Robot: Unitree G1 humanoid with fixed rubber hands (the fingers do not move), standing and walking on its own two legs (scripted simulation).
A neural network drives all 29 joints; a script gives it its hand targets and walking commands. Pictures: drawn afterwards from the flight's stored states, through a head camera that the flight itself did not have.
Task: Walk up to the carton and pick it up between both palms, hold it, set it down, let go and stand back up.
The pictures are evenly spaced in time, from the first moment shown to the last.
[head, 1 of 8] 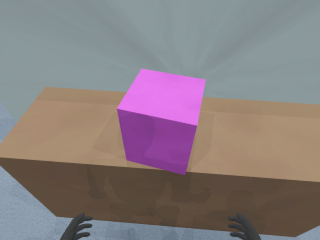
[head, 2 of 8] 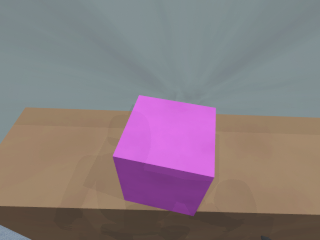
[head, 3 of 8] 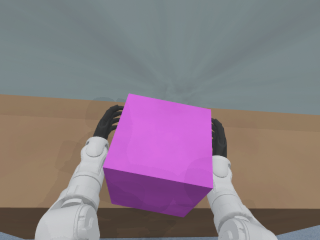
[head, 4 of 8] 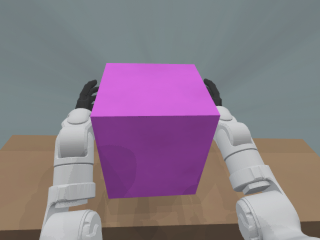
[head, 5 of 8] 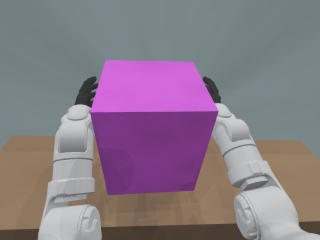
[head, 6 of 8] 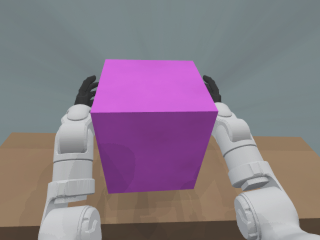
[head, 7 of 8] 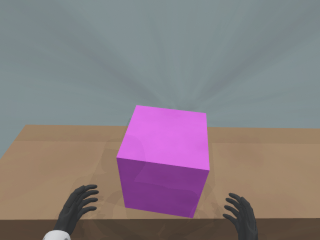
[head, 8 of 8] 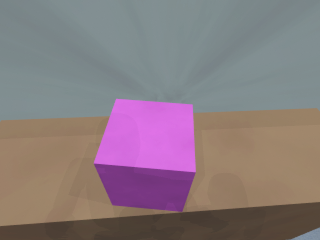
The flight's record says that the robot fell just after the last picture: no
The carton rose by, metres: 0.20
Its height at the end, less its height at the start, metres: +0.00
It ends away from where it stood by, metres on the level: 0.01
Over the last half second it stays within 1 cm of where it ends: yes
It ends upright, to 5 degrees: yes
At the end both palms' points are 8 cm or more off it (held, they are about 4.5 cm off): yes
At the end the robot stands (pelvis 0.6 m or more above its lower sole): yes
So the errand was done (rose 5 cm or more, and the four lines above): yes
